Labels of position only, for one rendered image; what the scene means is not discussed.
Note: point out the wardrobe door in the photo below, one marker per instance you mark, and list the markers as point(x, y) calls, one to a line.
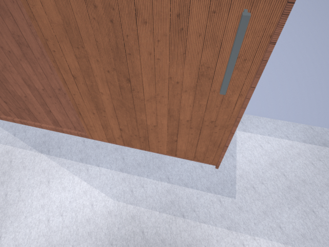
point(30, 88)
point(148, 73)

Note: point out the handle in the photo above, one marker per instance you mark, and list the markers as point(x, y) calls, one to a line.
point(235, 50)

